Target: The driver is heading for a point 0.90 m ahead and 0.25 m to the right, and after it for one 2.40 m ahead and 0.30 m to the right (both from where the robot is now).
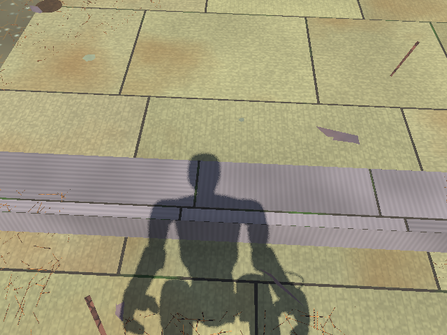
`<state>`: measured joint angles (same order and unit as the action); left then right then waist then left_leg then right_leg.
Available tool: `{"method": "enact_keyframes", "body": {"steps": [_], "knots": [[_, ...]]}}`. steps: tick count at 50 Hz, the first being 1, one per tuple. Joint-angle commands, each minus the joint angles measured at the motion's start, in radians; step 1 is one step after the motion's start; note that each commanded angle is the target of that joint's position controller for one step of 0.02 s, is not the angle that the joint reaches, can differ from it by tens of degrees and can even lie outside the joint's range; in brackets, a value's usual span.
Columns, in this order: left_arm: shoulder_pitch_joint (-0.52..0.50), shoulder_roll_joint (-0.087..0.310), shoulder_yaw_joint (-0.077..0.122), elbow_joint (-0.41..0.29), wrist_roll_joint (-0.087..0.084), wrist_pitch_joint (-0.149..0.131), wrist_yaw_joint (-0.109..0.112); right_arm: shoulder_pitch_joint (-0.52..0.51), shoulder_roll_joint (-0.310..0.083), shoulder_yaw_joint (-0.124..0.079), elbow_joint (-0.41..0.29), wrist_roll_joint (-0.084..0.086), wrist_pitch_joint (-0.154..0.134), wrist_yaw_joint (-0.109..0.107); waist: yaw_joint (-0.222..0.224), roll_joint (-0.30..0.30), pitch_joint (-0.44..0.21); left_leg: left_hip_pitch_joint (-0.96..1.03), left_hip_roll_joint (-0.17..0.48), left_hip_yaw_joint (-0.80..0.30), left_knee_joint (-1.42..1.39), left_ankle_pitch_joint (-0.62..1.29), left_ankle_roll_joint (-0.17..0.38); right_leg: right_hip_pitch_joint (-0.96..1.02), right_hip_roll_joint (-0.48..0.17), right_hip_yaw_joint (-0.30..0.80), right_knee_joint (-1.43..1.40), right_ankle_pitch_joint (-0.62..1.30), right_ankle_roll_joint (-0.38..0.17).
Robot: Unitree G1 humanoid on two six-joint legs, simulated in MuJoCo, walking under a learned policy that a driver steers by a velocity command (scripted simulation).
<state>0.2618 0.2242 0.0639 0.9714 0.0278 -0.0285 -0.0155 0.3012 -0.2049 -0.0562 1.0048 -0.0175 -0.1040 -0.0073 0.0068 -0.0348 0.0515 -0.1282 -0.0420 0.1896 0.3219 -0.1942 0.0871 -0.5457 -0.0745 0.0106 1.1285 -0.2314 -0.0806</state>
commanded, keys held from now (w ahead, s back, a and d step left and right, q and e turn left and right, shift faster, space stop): w+e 0.62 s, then w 0.38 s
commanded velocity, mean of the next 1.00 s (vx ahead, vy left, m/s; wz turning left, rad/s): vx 0.50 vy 0.00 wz -0.44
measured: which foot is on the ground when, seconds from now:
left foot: down 0.00-0.30, up 0.32-0.84, down 0.86-1.00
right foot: up 0.00-0.30, down 0.32-0.88, up 0.90-1.00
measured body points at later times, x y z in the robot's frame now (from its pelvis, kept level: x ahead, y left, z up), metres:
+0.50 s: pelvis +0.26 -0.07 -0.01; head +0.29 -0.09 +0.44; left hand +0.39 +0.18 -0.14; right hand +0.30 -0.35 -0.14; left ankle +0.29 +0.09 -0.66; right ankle +0.27 -0.11 -0.74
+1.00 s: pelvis +0.54 -0.13 -0.01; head +0.56 -0.13 +0.44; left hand +0.69 +0.08 -0.15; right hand +0.50 -0.40 -0.14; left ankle +0.61 -0.08 -0.74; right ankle +0.39 -0.17 -0.62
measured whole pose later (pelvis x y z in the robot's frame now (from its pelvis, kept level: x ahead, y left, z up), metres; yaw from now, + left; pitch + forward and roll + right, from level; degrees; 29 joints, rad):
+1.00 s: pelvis +0.54 -0.13 -0.01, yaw -27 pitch +0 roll +1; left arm 0.31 0.24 0.05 0.91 0.04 -0.06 -0.01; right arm 0.24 -0.23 -0.04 0.88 -0.03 -0.06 0.00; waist 0.02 -0.04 0.04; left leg -0.28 -0.06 0.08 0.48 -0.19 0.08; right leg -0.40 0.08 0.06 1.31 -0.35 -0.08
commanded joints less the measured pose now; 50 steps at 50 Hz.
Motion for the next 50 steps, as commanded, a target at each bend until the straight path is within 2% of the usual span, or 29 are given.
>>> {"method": "enact_keyframes", "body": {"steps": [1,5,9,12,14,15,16,17,18,19,20,21,23,25,27,31,33,35,38,39,41,42,43,44,45,46,47,48,50], "knots": [[0.001,0.003,0.002,-0.054,0.003,0.015,-0.016,0.042,-0.077,-0.01,-0.032,0.001,-0.024,-0.005,0.019,0.1,0.024,0.0,0.281,-0.138,-0.191,0.26,0.052,-0.105,-0.037,-0.005,-0.027,0.109,0.014],[-0.157,-0.004,-0.011,-0.117,-0.001,0.008,-0.029,0.078,-0.082,-0.006,-0.022,0.0,-0.026,-0.01,-0.008,0.098,0.053,0.033,0.252,-0.035,-0.188,0.355,0.038,-0.103,-0.019,-0.063,-0.283,0.227,0.02],[-0.27,0.004,-0.017,-0.169,0.006,0.006,-0.037,0.149,-0.109,-0.011,0.0,-0.002,-0.015,-0.023,-0.04,0.099,0.061,0.159,0.294,0.018,-0.157,0.473,0.035,-0.077,0.011,-0.136,-0.452,0.207,-0.015],[-0.237,0.031,-0.005,-0.172,0.008,0.004,-0.04,0.145,-0.138,-0.019,0.002,-0.008,0.002,-0.031,-0.007,0.129,0.023,0.247,0.313,0.067,-0.017,0.811,0.025,0.007,0.075,-0.176,-0.496,0.088,-0.071],[-0.109,0.062,0.012,-0.139,0.009,0.002,-0.032,0.13,-0.169,-0.029,-0.007,-0.012,0.019,-0.033,0.05,0.145,-0.054,0.267,0.319,0.081,0.21,0.982,0.026,0.143,0.143,-0.195,-0.522,-0.013,-0.118],[0.007,0.087,0.027,-0.105,0.013,-0.006,-0.026,0.121,-0.181,-0.034,-0.017,-0.008,0.029,-0.028,0.099,0.126,-0.12,0.21,0.313,0.087,0.404,0.899,0.014,0.297,0.171,-0.18,-0.593,-0.007,-0.145],[0.15,0.158,0.055,-0.068,0.028,-0.011,-0.011,0.105,-0.174,-0.032,-0.044,-0.004,0.031,-0.021,0.167,0.045,-0.205,0.017,0.285,0.093,0.698,0.62,-0.016,0.531,0.073,-0.014,-0.666,-0.077,-0.195],[0.127,0.275,0.082,-0.084,0.028,-0.007,-0.001,0.14,-0.049,-0.009,-0.121,0.008,0.023,0.006,0.08,-0.209,-0.266,-0.472,0.068,0.043,1.081,-0.335,-0.078,0.845,-0.237,0.539,-0.728,-0.084,-0.36],[0.156,0.27,0.08,-0.089,0.001,0.008,0.002,-0.007,-0.137,-0.024,-0.157,0.002,0.007,0.013,0.125,-0.042,-0.278,-0.61,0.036,-0.193,1.151,-0.322,-0.071,0.84,-0.255,0.712,-0.855,-0.123,-0.359],[0.083,0.238,0.07,-0.088,-0.006,0.01,0.009,-0.07,-0.125,-0.018,-0.183,0.014,-0.008,0.019,0.09,-0.005,-0.134,-0.663,0.103,-0.218,1.088,-0.19,-0.06,0.723,-0.243,0.548,-0.878,-0.047,-0.318],[0.032,0.184,0.057,-0.092,-0.013,0.003,0.011,-0.051,-0.122,-0.016,-0.17,0.013,-0.016,0.015,0.043,0.062,-0.067,-0.598,0.137,-0.213,0.985,-0.115,-0.06,0.593,-0.204,0.455,-0.894,0.104,-0.273],[-0.008,0.155,0.049,-0.099,-0.018,-0.006,0.015,-0.037,-0.122,-0.018,-0.159,-0.001,-0.007,0.01,0.005,0.087,-0.038,-0.532,0.156,-0.216,0.919,-0.099,-0.069,0.508,-0.153,0.369,-0.898,0.239,-0.24],[-0.02,0.125,0.035,-0.1,-0.031,-0.028,0.018,-0.002,-0.108,-0.016,-0.156,-0.033,0.032,0.011,-0.034,0.059,-0.057,-0.431,0.165,-0.218,0.843,-0.101,-0.099,0.43,-0.093,0.273,-0.903,0.405,-0.219],[0.021,0.152,0.038,-0.088,-0.035,-0.044,0.015,-0.025,-0.092,-0.012,-0.172,-0.036,0.056,0.019,-0.039,0.042,-0.058,-0.439,0.159,-0.199,0.782,-0.084,-0.121,0.41,-0.06,0.235,-0.905,0.478,-0.213],[0.065,0.171,0.042,-0.083,-0.033,-0.046,0.015,-0.105,-0.093,-0.01,-0.204,-0.033,0.065,0.022,-0.016,0.021,-0.039,-0.487,0.156,-0.183,0.708,-0.014,-0.138,0.408,-0.038,0.227,-0.914,0.475,-0.19],[0.154,0.173,0.039,-0.076,-0.03,-0.037,0.016,-0.265,-0.105,-0.005,-0.264,-0.027,0.07,0.025,0.045,-0.012,-0.023,-0.575,0.135,-0.181,0.553,0.104,-0.15,0.484,-0.024,0.258,-0.904,0.473,-0.142],[0.18,0.171,0.036,-0.071,-0.028,-0.038,0.022,-0.314,-0.099,0.003,-0.282,-0.025,0.064,0.028,0.064,-0.021,-0.024,-0.583,0.121,-0.175,0.472,0.154,-0.143,0.535,-0.022,0.249,-0.892,0.515,-0.126],[0.214,0.149,0.028,-0.06,-0.015,-0.039,0.029,-0.335,-0.079,0.016,-0.288,-0.017,0.061,0.027,0.08,-0.054,-0.037,-0.578,0.103,-0.156,0.464,0.146,-0.13,0.594,-0.035,0.243,-0.865,0.576,-0.127],[0.241,0.141,0.019,-0.045,-0.007,-0.043,0.042,-0.399,-0.087,0.025,-0.321,-0.019,0.047,0.028,0.092,-0.028,-0.004,-0.559,0.081,-0.144,0.367,0.13,-0.091,0.65,-0.063,0.254,-0.839,0.677,-0.129],[0.219,0.145,0.017,-0.049,-0.002,-0.045,0.048,-0.365,-0.087,0.026,-0.315,-0.018,0.041,0.025,0.066,-0.043,-0.018,-0.504,0.069,-0.148,0.347,0.112,-0.067,0.663,-0.081,0.26,-0.806,0.774,-0.122],[0.154,0.173,0.019,-0.064,-0.008,-0.055,0.048,-0.204,-0.123,0.012,-0.263,-0.018,0.028,0.012,-0.012,-0.051,-0.079,-0.249,0.002,-0.13,0.261,0.069,-0.023,0.613,-0.052,0.225,-0.674,1.056,-0.082],[0.119,0.193,0.023,-0.067,-0.013,-0.06,0.042,-0.055,-0.141,0.0,-0.221,-0.019,0.021,0.0,-0.094,-0.051,-0.128,-0.089,-0.013,-0.118,0.166,0.11,-0.002,0.58,-0.022,0.209,-0.511,1.08,-0.072],[0.097,0.181,0.021,-0.077,-0.021,-0.072,0.031,0.104,-0.18,-0.016,-0.172,-0.027,0.012,-0.012,-0.162,-0.014,-0.192,0.151,0.058,-0.175,0.119,0.194,0.019,0.429,0.03,0.197,-0.313,0.856,-0.056],[0.12,0.073,-0.004,-0.105,-0.022,-0.08,0.026,0.203,-0.258,-0.028,-0.155,-0.042,0.008,-0.018,-0.154,0.176,-0.262,0.318,0.335,-0.476,0.129,0.407,0.077,0.233,0.153,0.122,0.025,0.129,-0.026],[0.325,0.064,0.002,-0.082,-0.048,-0.066,0.031,0.172,-0.302,-0.049,-0.139,-0.026,0.026,-0.003,-0.029,0.315,-0.336,0.385,0.492,-0.879,0.018,0.409,0.227,0.043,0.251,0.122,0.237,-0.284,-0.007],[0.286,0.111,0.004,-0.052,-0.003,-0.045,0.037,0.042,-0.21,-0.038,-0.169,-0.005,0.038,0.007,-0.005,0.111,-0.199,0.232,0.454,-0.832,-0.035,0.028,0.229,-0.02,0.156,0.125,0.303,-0.207,-0.008],[0.167,0.117,0.006,-0.08,0.015,-0.041,0.025,-0.042,-0.12,-0.014,-0.188,0.0,0.039,0.011,-0.012,0.045,-0.078,0.094,0.389,-0.707,-0.079,-0.157,0.204,-0.057,0.121,0.103,0.286,-0.152,-0.007],[0.111,0.103,0.004,-0.102,0.016,-0.039,0.012,-0.067,-0.087,-0.003,-0.179,-0.009,0.037,0.01,0.003,0.034,-0.01,0.003,0.335,-0.613,-0.124,-0.184,0.17,-0.066,0.091,0.093,0.253,-0.114,-0.006],[0.099,0.064,-0.005,-0.119,0.022,-0.021,-0.013,0.001,-0.072,0.005,-0.127,-0.011,0.025,0.006,0.019,0.085,0.009,-0.061,0.275,-0.49,-0.145,-0.063,0.144,-0.075,0.073,0.072,0.294,-0.07,0.009]]}}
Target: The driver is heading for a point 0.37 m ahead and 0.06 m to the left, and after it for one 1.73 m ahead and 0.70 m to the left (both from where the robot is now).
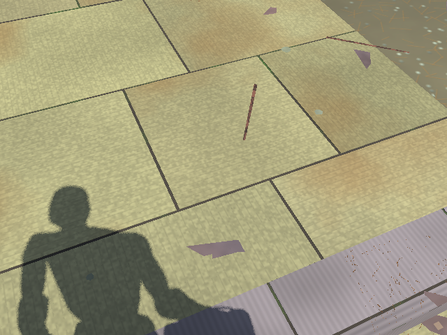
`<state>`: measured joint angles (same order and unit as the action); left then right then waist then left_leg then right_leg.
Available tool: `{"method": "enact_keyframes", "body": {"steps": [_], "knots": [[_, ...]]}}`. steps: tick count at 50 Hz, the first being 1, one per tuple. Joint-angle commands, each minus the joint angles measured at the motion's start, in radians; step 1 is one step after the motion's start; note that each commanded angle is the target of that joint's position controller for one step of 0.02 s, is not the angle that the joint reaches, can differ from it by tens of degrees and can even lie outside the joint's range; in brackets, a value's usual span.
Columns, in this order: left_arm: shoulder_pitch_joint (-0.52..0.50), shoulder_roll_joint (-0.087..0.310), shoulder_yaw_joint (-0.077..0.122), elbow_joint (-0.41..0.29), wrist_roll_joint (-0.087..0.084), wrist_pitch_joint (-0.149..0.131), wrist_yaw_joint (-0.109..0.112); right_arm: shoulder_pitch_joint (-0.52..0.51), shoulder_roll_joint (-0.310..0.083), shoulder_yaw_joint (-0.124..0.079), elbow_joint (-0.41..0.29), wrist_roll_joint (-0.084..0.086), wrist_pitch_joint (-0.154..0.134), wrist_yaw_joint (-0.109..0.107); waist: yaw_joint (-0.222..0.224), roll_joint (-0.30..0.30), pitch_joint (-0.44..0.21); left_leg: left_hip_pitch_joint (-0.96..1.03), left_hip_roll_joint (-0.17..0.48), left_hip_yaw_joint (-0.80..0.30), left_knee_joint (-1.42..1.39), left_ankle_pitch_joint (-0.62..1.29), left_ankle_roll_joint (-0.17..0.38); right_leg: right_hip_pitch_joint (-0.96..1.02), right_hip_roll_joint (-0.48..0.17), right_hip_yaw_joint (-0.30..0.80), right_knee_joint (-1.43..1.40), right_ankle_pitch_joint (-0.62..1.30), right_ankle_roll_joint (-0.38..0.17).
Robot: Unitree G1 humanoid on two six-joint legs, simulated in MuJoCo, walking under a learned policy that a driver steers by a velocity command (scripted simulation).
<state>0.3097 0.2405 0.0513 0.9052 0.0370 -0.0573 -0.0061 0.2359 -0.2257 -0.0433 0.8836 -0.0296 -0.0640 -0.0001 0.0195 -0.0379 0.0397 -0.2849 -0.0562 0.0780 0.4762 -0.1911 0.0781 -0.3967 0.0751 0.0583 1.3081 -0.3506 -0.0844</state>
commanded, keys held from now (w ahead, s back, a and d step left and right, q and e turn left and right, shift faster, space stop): w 0.28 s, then w+q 0.72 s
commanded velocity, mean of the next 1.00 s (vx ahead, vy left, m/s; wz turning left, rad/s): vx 0.50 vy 0.00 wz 0.27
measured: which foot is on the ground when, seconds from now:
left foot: down 0.00-0.46, up 0.48-1.00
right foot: up 0.00-0.42, down 0.44-1.00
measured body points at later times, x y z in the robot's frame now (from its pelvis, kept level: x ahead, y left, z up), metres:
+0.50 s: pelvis +0.29 -0.08 +0.02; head +0.34 -0.07 +0.46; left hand +0.54 +0.11 -0.05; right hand +0.22 -0.31 -0.12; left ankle +0.06 +0.07 -0.65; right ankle +0.43 -0.15 -0.62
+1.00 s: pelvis +0.55 -0.08 +0.12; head +0.58 -0.08 +0.57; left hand +0.44 +0.14 -0.02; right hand +0.79 -0.22 +0.00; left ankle +0.64 +0.02 -0.59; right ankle +0.43 -0.15 -0.61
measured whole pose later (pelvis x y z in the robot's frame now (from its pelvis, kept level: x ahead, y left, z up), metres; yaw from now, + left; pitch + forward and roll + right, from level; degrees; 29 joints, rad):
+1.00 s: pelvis +0.55 -0.08 +0.12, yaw +19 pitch +0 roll +1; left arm 0.45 0.16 0.05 0.93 0.02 -0.09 0.06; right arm 0.10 -0.18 -0.06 0.77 -0.03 0.02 0.05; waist 0.05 0.02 0.03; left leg -0.51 -0.02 0.18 0.69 -0.16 0.15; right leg 0.10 -0.01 -0.39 0.31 -0.41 -0.03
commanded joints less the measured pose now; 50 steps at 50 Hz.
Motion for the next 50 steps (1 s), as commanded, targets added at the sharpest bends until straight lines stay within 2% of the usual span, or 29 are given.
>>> {"method": "enact_keyframes", "body": {"steps": [1,3,5,7,8,9,12,15,16,17,18,19,20,21,22,23,24,25,26,27,28,30,32,33,35,39,44,47,50], "knots": [[0.053,0.031,0.003,-0.058,0.012,0.012,-0.028,0.099,-0.061,-0.011,0.017,0.007,-0.024,0.002,0.013,0.096,0.012,0.093,0.278,-0.342,-0.298,0.007,0.152,-0.247,-0.079,0.011,0.139,0.064,0.017],[0.011,0.017,-0.002,-0.082,0.013,0.018,-0.03,0.137,-0.077,-0.017,0.046,0.013,-0.037,0.006,0.017,0.095,0.009,0.102,0.269,-0.282,-0.304,0.105,0.161,-0.339,-0.101,-0.018,0.165,0.076,0.029],[-0.107,-0.001,-0.012,-0.143,0.017,0.026,-0.021,0.214,-0.078,-0.015,0.084,0.017,-0.04,0.003,-0.01,0.1,0.016,0.165,0.28,-0.274,-0.31,0.135,0.183,-0.521,-0.121,-0.052,0.282,0.04,0.042],[-0.213,0.001,-0.02,-0.203,0.017,0.027,-0.018,0.232,-0.076,-0.011,0.096,0.014,-0.041,-0.001,-0.014,0.09,0.036,0.163,0.256,-0.246,-0.342,0.099,0.168,-0.601,-0.152,-0.077,0.224,0.066,0.053],[-0.241,-0.012,-0.025,-0.217,0.016,0.03,-0.013,0.267,-0.075,-0.01,0.11,0.008,-0.043,-0.006,-0.025,0.118,0.031,0.194,0.256,-0.252,-0.345,0.102,0.176,-0.651,-0.153,-0.102,0.271,0.047,0.057],[-0.245,-0.034,-0.031,-0.226,0.015,0.035,-0.005,0.313,-0.071,-0.008,0.126,0.004,-0.044,-0.012,-0.035,0.139,0.015,0.243,0.274,-0.271,-0.331,0.116,0.196,-0.732,-0.148,-0.113,0.401,0.002,0.055],[-0.391,-0.048,-0.045,-0.33,0.013,0.039,0.017,0.365,-0.085,-0.009,0.15,0.0,-0.053,-0.024,-0.043,0.094,0.068,0.363,0.332,-0.298,-0.341,0.027,0.185,-1.03,-0.188,-0.08,0.524,-0.137,0.024],[-0.57,-0.089,-0.084,-0.446,0.007,0.023,0.014,0.428,-0.055,0.006,0.194,0.0,-0.044,-0.041,-0.091,0.108,0.084,0.414,0.3,-0.273,-0.391,0.056,0.157,-1.128,-0.207,-0.14,0.434,-0.24,0.004],[-0.606,-0.099,-0.095,-0.486,0.006,0.021,0.007,0.444,-0.052,0.008,0.212,0.007,-0.034,-0.053,-0.092,0.106,0.081,0.417,0.304,-0.268,-0.409,0.129,0.146,-1.1,-0.218,-0.119,0.364,-0.244,-0.005],[-0.563,-0.098,-0.104,-0.485,0.002,0.024,-0.008,0.407,-0.068,0.006,0.188,0.011,-0.022,-0.054,-0.077,0.071,0.035,0.352,0.279,-0.21,-0.466,0.228,0.154,-0.906,-0.208,-0.173,0.189,-0.161,-0.002],[-0.551,-0.125,-0.115,-0.492,-0.003,0.029,-0.022,0.39,-0.052,0.007,0.181,0.028,-0.014,-0.056,-0.075,0.062,0.004,0.241,0.282,-0.189,-0.531,0.343,0.148,-0.632,-0.2,-0.173,0.005,-0.027,-0.019],[-0.459,-0.122,-0.108,-0.459,-0.026,0.035,-0.029,0.304,-0.053,0.015,0.143,0.033,-0.011,-0.042,-0.029,0.062,-0.036,0.12,0.238,-0.128,-0.531,0.549,0.144,-0.331,-0.137,-0.239,-0.137,0.032,-0.028],[-0.339,-0.086,-0.085,-0.412,-0.022,0.037,-0.027,0.29,-0.127,0.002,0.123,0.033,-0.02,-0.024,0.018,0.131,-0.134,0.143,0.268,-0.105,-0.396,1.056,0.134,-0.13,-0.063,-0.261,-0.11,-0.011,-0.039],[-0.15,-0.026,-0.054,-0.36,-0.027,0.036,-0.016,0.275,-0.201,-0.018,0.113,0.03,-0.027,-0.01,0.103,0.175,-0.257,0.233,0.286,-0.103,-0.19,1.35,0.104,0.008,-0.025,-0.233,-0.149,-0.021,-0.05],[0.015,0.012,-0.031,-0.323,-0.027,0.03,-0.004,0.23,-0.257,-0.042,0.109,0.046,-0.035,0.009,0.202,0.211,-0.35,0.265,0.281,-0.092,0.053,1.404,0.059,0.16,-0.024,-0.169,-0.307,0.024,-0.066],[0.104,0.098,0.004,-0.292,-0.001,0.018,0.009,0.245,-0.212,-0.045,0.089,0.061,-0.05,0.024,0.217,0.136,-0.432,0.114,0.218,-0.111,0.381,1.1,0.021,0.335,-0.163,0.096,-0.432,-0.133,-0.096],[0.169,0.246,0.046,-0.244,0.01,0.005,0.006,0.277,-0.056,-0.025,0.012,0.067,-0.058,0.041,0.153,-0.264,-0.531,-0.161,-0.015,-0.127,0.816,-0.033,-0.038,0.494,-0.489,0.678,-0.813,-0.076,-0.121],[0.074,0.211,0.044,-0.235,-0.008,0.017,0.001,0.313,-0.048,-0.039,0.026,0.026,-0.052,0.042,0.082,-0.178,-0.53,-0.253,-0.001,-0.273,1.103,-0.042,-0.022,0.426,-0.501,0.892,-0.969,-0.038,-0.091],[-0.058,0.149,0.031,-0.231,-0.012,0.014,-0.007,0.297,-0.01,-0.041,0.006,0.02,-0.03,0.029,-0.002,-0.071,-0.37,-0.299,0.049,-0.228,1.227,0.018,-0.022,0.25,-0.51,0.762,-0.949,-0.14,-0.101],[-0.112,0.056,0.012,-0.195,-0.017,0.005,-0.007,0.223,0.012,-0.035,-0.024,0.003,-0.013,0.016,-0.025,0.025,-0.18,-0.352,0.098,-0.153,1.234,0.059,-0.015,0.101,-0.461,0.579,-0.919,-0.176,-0.09],[-0.119,-0.008,-0.003,-0.163,-0.006,-0.015,-0.004,0.176,0.029,-0.034,-0.059,-0.011,-0.002,0.008,-0.047,0.026,-0.076,-0.394,0.119,-0.158,1.234,0.062,0.004,-0.009,-0.426,0.427,-0.899,-0.132,-0.078],[-0.112,-0.079,-0.018,-0.1,0.008,-0.038,-0.012,0.168,0.058,-0.021,-0.095,0.005,0.031,0.001,-0.107,-0.013,-0.022,-0.405,0.122,-0.185,1.243,0.083,0.03,-0.116,-0.389,0.233,-0.924,-0.034,-0.031],[-0.068,-0.074,-0.011,-0.051,-0.001,-0.058,-0.016,0.149,0.071,-0.01,-0.117,0.012,0.044,-0.005,-0.123,-0.031,-0.012,-0.464,0.116,-0.212,1.166,0.086,0.027,-0.068,-0.368,0.096,-0.989,0.071,0.001],[-0.06,-0.043,-0.002,-0.048,-0.006,-0.061,-0.012,0.132,0.033,-0.019,-0.112,0.015,0.054,-0.005,-0.112,-0.01,0.001,-0.48,0.116,-0.198,1.063,0.082,0.019,-0.029,-0.337,0.018,-1.041,0.084,0.018],[-0.025,-0.021,0.001,-0.053,-0.016,-0.077,-0.003,0.076,-0.014,-0.039,-0.126,0.01,0.059,-0.002,-0.085,0.003,-0.004,-0.479,0.105,-0.154,0.929,0.161,0.003,0.059,-0.337,-0.097,-1.079,0.382,0.06],[0.074,0.015,0.009,-0.031,-0.031,-0.091,0.02,-0.036,0.008,-0.035,-0.143,0.014,0.064,0.023,-0.041,-0.05,-0.041,-0.462,0.074,-0.028,0.67,0.293,0.01,0.246,-0.261,-0.278,-1.081,0.65,0.088],[0.169,0.039,0.016,-0.022,-0.015,-0.066,0.055,-0.199,0.016,-0.02,-0.18,0.003,0.066,0.055,0.026,-0.065,0.008,-0.414,0.091,0.064,0.323,0.196,0.016,0.44,-0.313,-0.322,-1.118,0.688,0.039],[0.182,0.076,0.026,-0.015,-0.019,-0.048,0.072,-0.184,-0.003,-0.024,-0.184,-0.003,0.075,0.054,0.006,-0.071,0.006,-0.3,0.048,0.115,0.219,0.079,0.054,0.527,-0.347,-0.366,-1.031,1.037,0.045],[0.185,0.124,0.044,-0.016,-0.017,-0.013,0.078,-0.097,-0.036,-0.04,-0.159,0.002,0.081,0.04,-0.033,-0.107,-0.026,-0.196,-0.016,0.146,0.181,-0.096,0.108,0.585,-0.373,-0.378,-0.849,1.285,0.031]]}}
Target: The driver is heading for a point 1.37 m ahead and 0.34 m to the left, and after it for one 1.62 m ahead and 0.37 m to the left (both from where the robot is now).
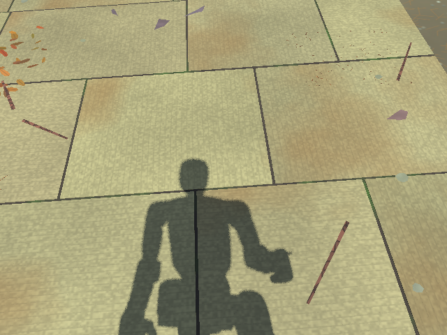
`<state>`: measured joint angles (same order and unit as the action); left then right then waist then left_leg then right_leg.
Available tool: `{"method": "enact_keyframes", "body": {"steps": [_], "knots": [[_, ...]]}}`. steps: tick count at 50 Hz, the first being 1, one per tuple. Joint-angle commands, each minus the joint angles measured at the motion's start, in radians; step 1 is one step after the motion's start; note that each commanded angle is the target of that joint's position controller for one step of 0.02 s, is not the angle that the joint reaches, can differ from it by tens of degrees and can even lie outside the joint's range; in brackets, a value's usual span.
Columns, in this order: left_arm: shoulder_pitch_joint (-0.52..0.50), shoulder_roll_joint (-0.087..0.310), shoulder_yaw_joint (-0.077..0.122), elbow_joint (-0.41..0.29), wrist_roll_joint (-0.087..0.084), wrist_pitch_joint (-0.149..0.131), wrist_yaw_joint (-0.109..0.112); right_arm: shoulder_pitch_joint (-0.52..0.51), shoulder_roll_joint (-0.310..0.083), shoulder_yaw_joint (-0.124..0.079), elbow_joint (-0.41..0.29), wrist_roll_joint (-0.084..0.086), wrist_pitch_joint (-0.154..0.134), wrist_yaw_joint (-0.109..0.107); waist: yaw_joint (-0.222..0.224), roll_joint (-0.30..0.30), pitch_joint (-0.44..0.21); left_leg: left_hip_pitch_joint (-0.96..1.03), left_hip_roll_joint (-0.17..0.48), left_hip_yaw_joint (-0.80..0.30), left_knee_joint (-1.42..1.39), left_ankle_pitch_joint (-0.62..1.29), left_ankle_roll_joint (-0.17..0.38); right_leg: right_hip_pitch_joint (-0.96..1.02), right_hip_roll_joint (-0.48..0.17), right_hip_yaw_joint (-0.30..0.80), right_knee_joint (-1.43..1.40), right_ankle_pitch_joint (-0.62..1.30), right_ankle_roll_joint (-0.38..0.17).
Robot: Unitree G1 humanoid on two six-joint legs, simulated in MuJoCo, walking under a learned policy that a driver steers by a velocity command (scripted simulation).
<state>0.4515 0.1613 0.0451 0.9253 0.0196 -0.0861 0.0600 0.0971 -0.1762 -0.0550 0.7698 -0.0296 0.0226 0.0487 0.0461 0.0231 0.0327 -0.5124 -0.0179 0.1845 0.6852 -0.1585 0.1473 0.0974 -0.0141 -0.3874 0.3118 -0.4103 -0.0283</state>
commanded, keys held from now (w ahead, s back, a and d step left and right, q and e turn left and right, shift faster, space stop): w+q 0.60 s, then w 0.40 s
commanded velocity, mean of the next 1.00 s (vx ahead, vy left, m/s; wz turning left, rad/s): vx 0.50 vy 0.00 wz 0.47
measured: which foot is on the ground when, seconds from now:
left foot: up 0.00-0.04, down 0.06-0.54, up 0.56-1.00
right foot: down 0.00-0.08, up 0.10-0.52, down 0.54-1.00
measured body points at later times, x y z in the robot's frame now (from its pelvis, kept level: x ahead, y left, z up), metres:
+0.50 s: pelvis +0.28 +0.01 +0.00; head +0.32 +0.02 +0.44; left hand +0.45 +0.28 -0.08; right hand +0.35 -0.27 -0.12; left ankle +0.10 +0.04 -0.73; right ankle +0.48 -0.07 -0.71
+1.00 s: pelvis +0.52 +0.10 +0.00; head +0.53 +0.12 +0.45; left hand +0.37 +0.32 -0.13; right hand +0.81 +0.02 -0.08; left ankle +0.56 +0.23 -0.72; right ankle +0.48 -0.06 -0.73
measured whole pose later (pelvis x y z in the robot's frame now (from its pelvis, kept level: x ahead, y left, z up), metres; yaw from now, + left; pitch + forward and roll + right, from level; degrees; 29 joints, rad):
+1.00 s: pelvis +0.52 +0.10 +0.00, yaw +29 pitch +2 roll -2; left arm 0.45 0.26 0.04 0.86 0.01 -0.07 -0.02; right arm 0.09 -0.23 -0.01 0.66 -0.04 -0.03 0.06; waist 0.08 0.02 -0.01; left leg -0.47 0.04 0.05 0.56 -0.18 0.06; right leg -0.03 -0.02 -0.14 0.33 -0.34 0.02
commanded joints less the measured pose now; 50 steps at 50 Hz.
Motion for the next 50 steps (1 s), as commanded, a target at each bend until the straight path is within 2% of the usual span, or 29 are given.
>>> {"method": "enact_keyframes", "body": {"steps": [1,2,3,4,5,6,7,8,9,11,12,17,21,22,24,25,26,27,28,29,30,31,32,35,38,43,46,48,50], "knots": [[0.037,0.223,0.058,-0.042,0.003,0.029,0.006,0.089,-0.099,-0.038,-0.032,0.005,-0.008,-0.014,-0.079,-0.164,-0.037,0.086,-0.073,0.035,-0.063,-0.192,0.057,0.086,-0.293,0.073,0.251,1.337,-0.042],[0.023,0.228,0.06,-0.051,0.003,0.039,-0.004,0.155,-0.116,-0.049,-0.011,0.004,-0.018,-0.023,-0.11,-0.149,-0.062,0.183,-0.093,0.017,-0.119,-0.224,0.074,0.037,-0.292,0.08,0.392,1.262,-0.058],[-0.037,0.231,0.061,-0.075,-0.006,0.042,-0.013,0.284,-0.146,-0.068,0.028,-0.007,-0.031,-0.034,-0.196,-0.079,-0.108,0.4,-0.076,-0.067,-0.231,-0.182,0.106,-0.129,-0.265,0.081,0.625,1.059,-0.043],[-0.088,0.143,0.045,-0.134,-0.013,0.039,-0.022,0.322,-0.236,-0.093,0.039,-0.017,-0.036,-0.044,-0.185,0.086,-0.118,0.639,0.154,-0.442,-0.267,-0.256,0.198,-0.521,-0.137,0.109,0.946,0.375,-0.005],[-0.175,0.138,0.042,-0.221,-0.007,0.019,-0.035,0.28,-0.297,-0.102,0.02,0.002,-0.032,-0.038,-0.146,0.132,-0.109,0.721,0.311,-0.925,-0.417,-0.234,0.34,-0.859,0.072,0.291,1.181,-0.107,0.033],[-0.234,0.153,0.04,-0.243,0.0,-0.003,-0.047,0.276,-0.265,-0.093,0.011,0.02,-0.032,-0.044,-0.148,0.008,-0.04,0.646,0.337,-0.825,-0.462,-0.165,0.324,-0.921,-0.02,0.421,1.156,-0.024,0.031],[-0.228,0.164,0.037,-0.242,-0.017,-0.021,-0.055,0.248,-0.222,-0.078,0.015,0.023,-0.039,-0.049,-0.106,-0.041,0.003,0.553,0.309,-0.722,-0.478,-0.078,0.281,-0.886,-0.051,0.425,1.082,0.06,0.028],[-0.2,0.169,0.039,-0.226,-0.019,-0.025,-0.054,0.213,-0.19,-0.066,0.011,0.019,-0.047,-0.054,-0.054,-0.09,0.035,0.477,0.255,-0.617,-0.482,0.036,0.224,-0.836,-0.079,0.421,0.996,0.097,0.031],[-0.192,0.174,0.041,-0.229,-0.004,-0.011,-0.056,0.189,-0.166,-0.056,0.002,0.027,-0.061,-0.059,-0.026,-0.11,0.04,0.425,0.209,-0.55,-0.483,0.134,0.193,-0.789,-0.092,0.426,0.939,0.12,0.047],[-0.178,0.155,0.033,-0.228,0.02,0.025,-0.067,0.198,-0.179,-0.048,-0.003,0.032,-0.088,-0.058,-0.01,-0.074,0.006,0.39,0.159,-0.471,-0.481,0.293,0.172,-0.741,-0.096,0.412,0.866,0.124,0.071],[-0.195,0.146,0.029,-0.237,0.025,0.038,-0.07,0.22,-0.194,-0.049,0.001,0.033,-0.098,-0.056,-0.013,-0.057,0.007,0.385,0.14,-0.444,-0.479,0.355,0.164,-0.749,-0.097,0.397,0.824,0.132,0.08],[-0.415,0.127,0.003,-0.324,0.018,0.05,-0.083,0.332,-0.212,-0.048,0.014,0.025,-0.097,-0.045,-0.1,0.036,0.022,0.406,0.079,-0.404,-0.456,0.445,0.098,-0.776,-0.061,0.351,0.51,0.313,0.084],[-0.523,0.145,-0.004,-0.373,0.006,0.037,-0.088,0.379,-0.245,-0.053,0.013,0.019,-0.091,-0.053,-0.149,0.062,-0.002,0.51,0.113,-0.458,-0.4,0.487,0.074,-0.746,-0.019,0.357,0.338,0.396,0.056],[-0.523,0.155,-0.003,-0.38,0.005,0.032,-0.086,0.368,-0.252,-0.055,0.006,0.017,-0.09,-0.057,-0.141,0.066,-0.006,0.526,0.126,-0.475,-0.381,0.502,0.064,-0.716,-0.014,0.371,0.304,0.393,0.045],[-0.422,0.192,0.01,-0.36,0.004,0.025,-0.077,0.3,-0.276,-0.059,-0.017,0.014,-0.094,-0.062,-0.076,0.072,-0.034,0.503,0.132,-0.489,-0.308,0.603,0.021,-0.545,0.015,0.385,0.231,0.338,0.015],[-0.32,0.223,0.023,-0.331,0.004,0.019,-0.066,0.271,-0.289,-0.063,-0.026,0.013,-0.098,-0.059,-0.029,0.07,-0.082,0.487,0.116,-0.485,-0.204,0.701,-0.001,-0.415,0.041,0.378,0.221,0.291,0.001],[-0.169,0.247,0.035,-0.295,0.007,0.01,-0.052,0.242,-0.288,-0.062,-0.034,0.017,-0.1,-0.051,0.055,0.03,-0.158,0.429,0.066,-0.449,-0.012,0.665,-0.024,-0.223,0.02,0.382,0.164,0.322,-0.02],[-0.017,0.311,0.051,-0.287,0.032,0.004,-0.033,0.251,-0.214,-0.041,-0.066,0.025,-0.103,-0.044,0.106,-0.057,-0.297,0.287,0.005,-0.403,0.268,0.365,-0.04,0.006,-0.183,0.574,0.155,0.139,-0.058],[-0.045,0.396,0.064,-0.299,0.062,0.008,-0.034,0.377,-0.115,-0.019,-0.099,0.057,-0.096,-0.047,0.01,-0.309,-0.375,-0.014,-0.146,-0.306,0.543,-0.388,-0.071,0.18,-0.446,1.035,0.039,0.099,-0.156],[-0.11,0.334,0.06,-0.311,0.036,0.021,-0.042,0.389,-0.201,-0.028,-0.078,0.021,-0.082,-0.053,-0.016,-0.252,-0.345,-0.1,-0.077,-0.317,0.66,-0.343,-0.064,0.096,-0.438,1.178,-0.024,-0.044,-0.196],[-0.188,0.233,0.034,-0.319,0.023,0.026,-0.044,0.33,-0.217,-0.032,-0.071,0.009,-0.072,-0.049,-0.033,-0.138,-0.197,-0.118,-0.025,-0.296,0.656,-0.25,-0.069,-0.046,-0.394,1.006,-0.038,-0.102,-0.178],[-0.207,0.18,0.019,-0.305,0.018,0.023,-0.05,0.279,-0.203,-0.026,-0.075,0.001,-0.07,-0.039,-0.033,-0.07,-0.117,-0.101,0.004,-0.283,0.602,-0.195,-0.074,-0.153,-0.329,0.857,-0.056,-0.031,-0.159],[-0.197,0.171,0.015,-0.286,0.018,0.018,-0.051,0.261,-0.185,-0.022,-0.08,-0.002,-0.064,-0.028,-0.04,-0.093,-0.09,-0.08,0.023,-0.282,0.562,-0.178,-0.08,-0.207,-0.283,0.75,-0.072,0.056,-0.137],[-0.15,0.185,0.018,-0.234,0.006,-0.013,-0.062,0.264,-0.155,-0.012,-0.085,-0.014,-0.039,-0.007,-0.061,-0.126,-0.055,-0.038,0.03,-0.277,0.502,-0.165,-0.091,-0.3,-0.244,0.602,-0.113,0.283,-0.148],[-0.125,0.201,0.023,-0.205,0.002,-0.029,-0.074,0.189,-0.148,-0.004,-0.109,-0.017,-0.035,0.0,-0.061,-0.116,-0.033,-0.104,0.043,-0.282,0.396,-0.093,-0.107,-0.292,-0.249,0.522,-0.161,0.322,-0.171],[-0.096,0.228,0.03,-0.169,-0.005,-0.018,-0.08,0.017,-0.117,0.024,-0.155,-0.009,-0.048,0.018,-0.027,-0.118,0.002,-0.019,0.07,-0.184,0.064,0.051,-0.122,-0.32,-0.2,0.387,-0.188,0.321,-0.146],[-0.041,0.252,0.036,-0.139,-0.007,-0.007,-0.083,-0.043,-0.128,0.025,-0.174,-0.007,-0.055,0.014,-0.002,-0.12,0.008,0.033,0.065,-0.135,-0.044,0.023,-0.107,-0.263,-0.222,0.39,-0.155,0.36,-0.135],[-0.023,0.27,0.041,-0.12,-0.005,0.005,-0.082,-0.039,-0.137,0.021,-0.179,-0.009,-0.062,0.005,-0.005,-0.122,0.006,0.071,0.048,-0.112,-0.098,-0.04,-0.085,-0.212,-0.243,0.398,-0.1,0.427,-0.128],[-0.017,0.26,0.035,-0.101,-0.01,0.017,-0.079,0.094,-0.147,0.011,-0.132,-0.024,-0.078,-0.009,-0.07,-0.074,-0.05,0.273,-0.003,-0.09,-0.216,-0.045,-0.053,-0.217,-0.198,0.341,0.108,0.615,-0.102]]}}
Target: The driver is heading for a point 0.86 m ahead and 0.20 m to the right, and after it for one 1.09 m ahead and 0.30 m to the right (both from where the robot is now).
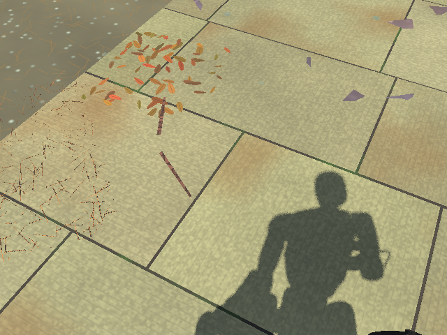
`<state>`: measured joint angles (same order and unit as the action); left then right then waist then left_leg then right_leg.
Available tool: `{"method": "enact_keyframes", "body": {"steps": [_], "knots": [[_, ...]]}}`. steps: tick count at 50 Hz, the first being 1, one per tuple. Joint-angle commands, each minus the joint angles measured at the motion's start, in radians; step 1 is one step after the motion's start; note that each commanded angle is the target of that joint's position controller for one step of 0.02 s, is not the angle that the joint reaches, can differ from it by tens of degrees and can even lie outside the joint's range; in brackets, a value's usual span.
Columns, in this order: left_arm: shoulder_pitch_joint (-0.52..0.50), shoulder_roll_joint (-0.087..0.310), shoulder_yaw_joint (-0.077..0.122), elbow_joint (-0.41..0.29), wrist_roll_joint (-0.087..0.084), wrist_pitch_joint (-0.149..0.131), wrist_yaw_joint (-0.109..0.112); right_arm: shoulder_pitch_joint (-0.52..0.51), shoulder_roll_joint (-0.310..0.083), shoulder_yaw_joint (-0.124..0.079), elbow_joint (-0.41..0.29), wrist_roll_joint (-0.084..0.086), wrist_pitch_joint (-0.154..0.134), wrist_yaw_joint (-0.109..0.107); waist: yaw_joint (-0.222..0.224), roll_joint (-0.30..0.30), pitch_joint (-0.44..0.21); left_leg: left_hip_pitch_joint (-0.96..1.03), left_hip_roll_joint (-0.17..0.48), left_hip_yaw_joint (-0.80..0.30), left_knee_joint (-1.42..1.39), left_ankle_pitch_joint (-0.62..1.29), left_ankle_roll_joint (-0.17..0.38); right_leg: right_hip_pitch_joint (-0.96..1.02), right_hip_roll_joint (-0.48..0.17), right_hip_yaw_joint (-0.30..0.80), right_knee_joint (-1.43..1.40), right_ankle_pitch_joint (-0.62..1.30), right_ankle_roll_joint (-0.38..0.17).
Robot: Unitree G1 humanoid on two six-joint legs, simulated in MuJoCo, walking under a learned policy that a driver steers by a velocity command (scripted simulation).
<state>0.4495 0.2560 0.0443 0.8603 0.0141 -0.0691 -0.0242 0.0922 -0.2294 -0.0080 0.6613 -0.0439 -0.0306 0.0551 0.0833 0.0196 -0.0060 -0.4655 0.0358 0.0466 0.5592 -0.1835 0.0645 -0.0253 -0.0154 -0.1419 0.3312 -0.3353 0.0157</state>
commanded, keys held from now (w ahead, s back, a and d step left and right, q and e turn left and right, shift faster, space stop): no key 1.00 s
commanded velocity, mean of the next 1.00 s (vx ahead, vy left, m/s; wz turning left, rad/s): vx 0.12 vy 0.00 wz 0.03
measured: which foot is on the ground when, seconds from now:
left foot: up 0.00-0.00, down 0.02-1.00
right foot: down 0.00-0.04, up 0.06-0.40, down 0.42-1.00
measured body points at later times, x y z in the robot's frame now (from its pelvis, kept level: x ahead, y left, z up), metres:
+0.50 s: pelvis +0.15 +0.00 +0.00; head +0.16 -0.01 +0.45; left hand +0.25 +0.24 -0.13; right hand +0.20 -0.23 -0.15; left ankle +0.10 +0.10 -0.74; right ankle +0.20 -0.09 -0.74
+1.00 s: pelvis +0.16 -0.01 +0.01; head +0.17 -0.01 +0.46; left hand +0.18 +0.23 -0.15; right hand +0.15 -0.23 -0.15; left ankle +0.10 +0.10 -0.74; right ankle +0.20 -0.09 -0.74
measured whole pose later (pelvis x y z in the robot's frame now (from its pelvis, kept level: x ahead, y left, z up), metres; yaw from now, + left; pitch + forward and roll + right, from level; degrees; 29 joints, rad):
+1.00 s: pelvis +0.16 -0.01 +0.01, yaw +0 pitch -2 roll +0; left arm 0.25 0.18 0.01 1.08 0.01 0.00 0.04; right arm 0.30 -0.16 0.00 1.13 -0.01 0.00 -0.05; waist 0.01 0.01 0.04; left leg -0.04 -0.01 0.05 0.37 -0.30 0.02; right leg -0.21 0.04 -0.05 0.41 -0.16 -0.06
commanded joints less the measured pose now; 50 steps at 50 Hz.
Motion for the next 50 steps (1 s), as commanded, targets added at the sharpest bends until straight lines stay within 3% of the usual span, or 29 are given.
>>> {"method": "enact_keyframes", "body": {"steps": [1,2,3,4,5,6,7,10,12,16,18,20,21,22,23,24,26,29,33,50], "knots": [[-0.012,0.127,0.021,-0.04,-0.005,0.0,0.008,0.255,-0.129,-0.051,0.023,-0.028,-0.036,-0.028,-0.168,-0.016,-0.112,0.434,0.002,-0.035,-0.109,-0.021,0.057,-0.171,-0.144,0.051,0.301,0.52,-0.114],[-0.005,0.04,-0.005,-0.102,-0.022,-0.004,0.005,0.372,-0.234,-0.072,0.024,-0.045,-0.042,-0.045,-0.196,0.182,-0.235,0.675,0.304,-0.428,-0.176,-0.01,0.14,-0.435,-0.033,-0.016,0.64,0.16,-0.053],[0.01,0.084,0.01,-0.102,-0.005,0.004,0.015,0.38,-0.276,-0.088,0.039,0.007,-0.03,-0.057,-0.179,0.247,-0.245,0.675,0.405,-0.652,-0.252,0.327,0.222,-0.589,0.054,0.064,0.819,-0.201,-0.043],[-0.026,0.106,0.018,-0.093,0.002,0.018,0.022,0.331,-0.223,-0.075,0.038,0.027,-0.03,-0.058,-0.153,0.126,-0.165,0.622,0.36,-0.48,-0.196,0.554,0.225,-0.617,-0.001,0.142,0.89,-0.187,-0.049],[-0.052,0.074,0.008,-0.089,-0.003,0.018,0.019,0.281,-0.155,-0.055,0.042,0.031,-0.037,-0.055,-0.124,0.082,-0.101,0.528,0.309,-0.348,-0.191,0.694,0.205,-0.6,-0.023,0.155,0.866,-0.148,-0.047],[-0.053,0.06,0.006,-0.078,-0.005,0.024,0.019,0.228,-0.108,-0.041,0.044,0.032,-0.039,-0.053,-0.086,0.061,-0.063,0.455,0.252,-0.262,-0.219,0.687,0.158,-0.565,-0.051,0.157,0.796,-0.109,-0.043],[-0.05,0.063,0.008,-0.071,0.004,0.035,0.017,0.192,-0.082,-0.032,0.046,0.036,-0.04,-0.055,-0.062,0.082,-0.039,0.397,0.216,-0.213,-0.246,0.69,0.132,-0.524,-0.058,0.152,0.751,-0.075,-0.032],[-0.027,0.044,0.008,-0.048,0.011,0.059,0.009,0.175,-0.093,-0.032,0.063,0.033,-0.048,-0.06,-0.026,0.083,-0.063,0.326,0.182,-0.121,-0.273,0.814,0.136,-0.428,-0.024,0.132,0.7,0.014,-0.009],[-0.059,0.021,-0.001,-0.046,0.011,0.063,0.009,0.168,-0.094,-0.03,0.082,0.032,-0.049,-0.062,-0.022,0.078,-0.052,0.301,0.159,-0.072,-0.275,0.795,0.129,-0.397,-0.024,0.125,0.583,0.069,-0.005],[-0.154,0.012,-0.013,-0.053,0.01,0.066,0.025,0.223,-0.097,-0.031,0.134,0.029,-0.038,-0.064,-0.071,0.11,-0.043,0.308,0.149,-0.053,-0.247,0.733,0.122,-0.325,-0.009,0.098,0.378,0.146,-0.02],[-0.169,0.017,-0.014,-0.05,0.008,0.06,0.035,0.233,-0.101,-0.032,0.154,0.031,-0.031,-0.064,-0.079,0.093,-0.036,0.309,0.166,-0.081,-0.222,0.657,0.121,-0.283,-0.004,0.1,0.307,0.153,-0.036],[-0.141,0.009,-0.017,-0.031,0.012,0.049,0.04,0.202,-0.097,-0.03,0.164,0.042,-0.022,-0.069,-0.048,0.049,-0.023,0.269,0.15,-0.097,-0.173,0.463,0.087,-0.171,0.001,0.098,0.134,0.255,-0.056],[-0.129,0.043,-0.012,-0.022,0.018,0.039,0.045,0.223,-0.081,-0.026,0.171,0.036,-0.021,-0.073,-0.053,-0.004,-0.031,0.236,0.115,-0.102,-0.142,0.288,0.047,-0.085,-0.054,0.164,0.069,0.398,-0.065],[-0.108,0.114,0.0,-0.019,0.021,0.028,0.051,0.279,-0.06,-0.023,0.174,0.022,-0.019,-0.076,-0.091,-0.095,-0.049,0.2,0.051,-0.07,-0.087,0.043,0.015,-0.021,-0.178,0.275,0.092,0.647,-0.083],[-0.146,0.128,0.002,-0.02,0.003,0.035,0.053,0.393,-0.008,-0.013,0.215,0.035,-0.007,-0.079,-0.138,-0.206,-0.067,0.213,-0.025,-0.029,-0.074,-0.184,-0.004,-0.048,-0.268,0.355,0.089,0.743,-0.186],[-0.168,0.08,-0.007,-0.021,-0.007,0.042,0.051,0.378,-0.035,-0.015,0.246,0.031,0.013,-0.088,-0.108,-0.19,-0.046,0.259,-0.033,-0.028,-0.084,-0.209,-0.014,-0.122,-0.271,0.397,0.049,0.629,-0.215],[-0.242,0.04,-0.021,-0.025,-0.001,0.051,0.048,0.322,-0.054,-0.021,0.255,0.029,0.025,-0.088,-0.118,-0.157,0.009,0.324,-0.019,-0.051,-0.158,-0.113,-0.018,-0.212,-0.183,0.335,0.02,0.436,-0.154],[-0.199,0.051,-0.016,0.019,-0.012,0.048,0.056,0.29,-0.06,-0.023,0.287,0.032,0.021,-0.085,-0.091,-0.084,0.011,0.344,0.027,-0.085,-0.212,0.025,-0.019,-0.16,-0.106,0.249,0.048,0.433,-0.101],[-0.188,0.043,-0.013,0.061,-0.012,0.049,0.058,0.279,-0.043,-0.018,0.339,0.034,0.018,-0.096,-0.078,-0.031,0.009,0.345,0.038,-0.084,-0.236,0.053,-0.024,-0.105,-0.103,0.238,0.063,0.48,-0.103],[-0.157,0.005,-0.026,0.211,-0.007,0.065,0.063,0.286,-0.005,0.003,0.47,0.031,0.029,-0.107,-0.076,-0.018,0.083,0.331,0.057,-0.089,-0.262,-0.017,-0.014,-0.15,-0.077,0.237,-0.003,0.271,-0.084]]}}
Velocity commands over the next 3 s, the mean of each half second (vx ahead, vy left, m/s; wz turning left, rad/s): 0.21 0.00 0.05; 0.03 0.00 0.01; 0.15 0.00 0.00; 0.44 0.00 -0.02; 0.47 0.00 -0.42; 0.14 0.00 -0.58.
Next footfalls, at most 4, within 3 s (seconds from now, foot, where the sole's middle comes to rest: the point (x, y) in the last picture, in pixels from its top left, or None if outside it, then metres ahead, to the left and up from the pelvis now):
0.02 left None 0.14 0.10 -0.77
0.42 right None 0.24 -0.09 -0.77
1.52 right None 0.31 -0.13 -0.77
2.02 left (236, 284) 0.65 0.04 -0.77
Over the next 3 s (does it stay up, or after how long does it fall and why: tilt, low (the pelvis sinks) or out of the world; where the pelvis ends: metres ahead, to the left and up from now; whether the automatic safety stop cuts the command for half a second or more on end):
stays up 0.85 -0.10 0.01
